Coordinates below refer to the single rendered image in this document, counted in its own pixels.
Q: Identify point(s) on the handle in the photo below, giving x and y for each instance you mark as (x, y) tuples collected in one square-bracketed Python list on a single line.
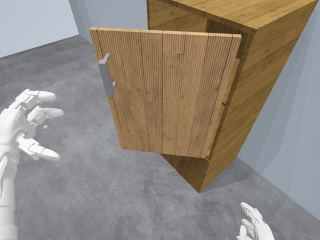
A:
[(109, 86)]

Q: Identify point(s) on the left robot hand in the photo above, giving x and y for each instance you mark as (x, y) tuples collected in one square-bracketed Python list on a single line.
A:
[(13, 123)]

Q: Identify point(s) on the right robot hand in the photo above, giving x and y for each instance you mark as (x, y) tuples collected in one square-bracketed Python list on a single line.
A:
[(257, 229)]

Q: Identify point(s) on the cupboard door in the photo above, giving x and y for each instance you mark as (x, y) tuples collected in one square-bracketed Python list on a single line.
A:
[(169, 86)]

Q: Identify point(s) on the left robot forearm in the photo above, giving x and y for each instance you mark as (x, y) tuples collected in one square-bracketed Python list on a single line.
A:
[(9, 159)]

